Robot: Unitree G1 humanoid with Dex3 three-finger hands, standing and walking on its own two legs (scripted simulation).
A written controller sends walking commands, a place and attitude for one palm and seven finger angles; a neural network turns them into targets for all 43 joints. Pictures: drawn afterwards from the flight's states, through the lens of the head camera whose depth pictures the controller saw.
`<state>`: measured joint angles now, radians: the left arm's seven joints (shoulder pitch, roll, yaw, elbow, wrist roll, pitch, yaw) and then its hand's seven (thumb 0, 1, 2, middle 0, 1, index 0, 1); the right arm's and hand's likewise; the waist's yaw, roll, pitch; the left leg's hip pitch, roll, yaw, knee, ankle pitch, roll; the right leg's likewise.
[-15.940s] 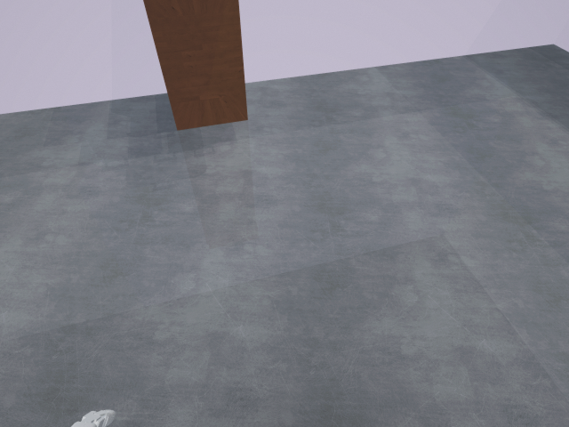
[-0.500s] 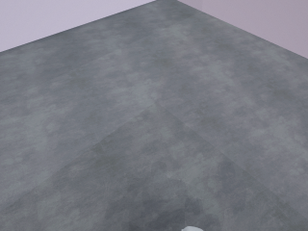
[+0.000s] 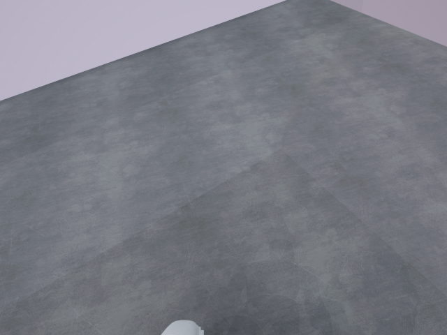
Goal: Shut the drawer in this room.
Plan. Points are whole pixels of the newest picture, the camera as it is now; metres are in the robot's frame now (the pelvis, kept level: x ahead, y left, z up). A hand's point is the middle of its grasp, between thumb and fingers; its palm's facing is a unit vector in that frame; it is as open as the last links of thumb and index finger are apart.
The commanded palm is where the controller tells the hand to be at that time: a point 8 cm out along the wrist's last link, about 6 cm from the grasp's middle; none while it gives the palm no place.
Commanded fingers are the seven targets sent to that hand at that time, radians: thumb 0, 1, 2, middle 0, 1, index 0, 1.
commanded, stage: turn or walk to find it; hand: left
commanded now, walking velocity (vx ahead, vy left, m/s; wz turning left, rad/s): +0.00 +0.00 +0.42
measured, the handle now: out of the picture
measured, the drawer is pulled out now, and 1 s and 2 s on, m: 0.22 0.22 0.22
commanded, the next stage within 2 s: none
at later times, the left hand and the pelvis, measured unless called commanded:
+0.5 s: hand out of the picture +0.02 +0.28 -0.17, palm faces +0.24 -0.94 -0.24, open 7.4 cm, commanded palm none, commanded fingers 0.00 0.90 0.90 -0.20 -0.30 -0.20 -0.30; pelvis -0.01 +0.06 +0.00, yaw +11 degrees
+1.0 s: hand out of the picture -0.05 +0.21 -0.15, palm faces +0.44 -0.86 -0.26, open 7.4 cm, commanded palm none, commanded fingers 0.00 0.90 0.90 -0.20 -0.30 -0.20 -0.30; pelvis -0.02 +0.01 +0.00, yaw +26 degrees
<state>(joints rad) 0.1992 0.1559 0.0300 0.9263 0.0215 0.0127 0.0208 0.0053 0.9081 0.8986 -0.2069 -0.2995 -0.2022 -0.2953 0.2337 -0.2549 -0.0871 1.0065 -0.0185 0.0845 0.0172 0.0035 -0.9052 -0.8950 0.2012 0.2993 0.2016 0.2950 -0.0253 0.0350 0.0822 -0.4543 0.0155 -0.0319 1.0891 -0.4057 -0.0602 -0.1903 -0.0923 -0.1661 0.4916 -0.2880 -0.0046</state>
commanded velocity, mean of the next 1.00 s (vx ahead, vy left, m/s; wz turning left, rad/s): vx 0.00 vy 0.00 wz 0.42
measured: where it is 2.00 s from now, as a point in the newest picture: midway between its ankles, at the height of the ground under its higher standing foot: outside the picture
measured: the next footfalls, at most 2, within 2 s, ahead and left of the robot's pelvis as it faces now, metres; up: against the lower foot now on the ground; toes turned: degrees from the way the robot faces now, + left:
left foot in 0.18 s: +0.01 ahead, +0.15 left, +0.00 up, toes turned +9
right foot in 0.70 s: +0.06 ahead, -0.07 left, +0.00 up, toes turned +14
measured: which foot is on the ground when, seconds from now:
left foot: up 0.00-0.16, down 0.18-0.70, up 0.72-1.00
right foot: down 0.00-0.18, up 0.20-0.68, down 0.70-1.00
